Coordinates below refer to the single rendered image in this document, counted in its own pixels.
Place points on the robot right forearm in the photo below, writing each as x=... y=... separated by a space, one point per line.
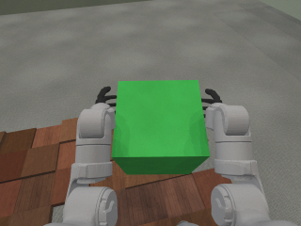
x=233 y=150

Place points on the right robot upper arm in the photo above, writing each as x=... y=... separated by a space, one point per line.
x=241 y=205

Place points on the right robot hand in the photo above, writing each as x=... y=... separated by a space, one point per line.
x=216 y=99

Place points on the carton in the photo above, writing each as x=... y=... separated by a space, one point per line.
x=160 y=127

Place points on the left robot upper arm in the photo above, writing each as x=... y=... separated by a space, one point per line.
x=90 y=206

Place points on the robot left forearm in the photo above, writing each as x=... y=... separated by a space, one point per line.
x=92 y=153

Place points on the left robot hand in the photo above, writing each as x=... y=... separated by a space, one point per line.
x=102 y=99

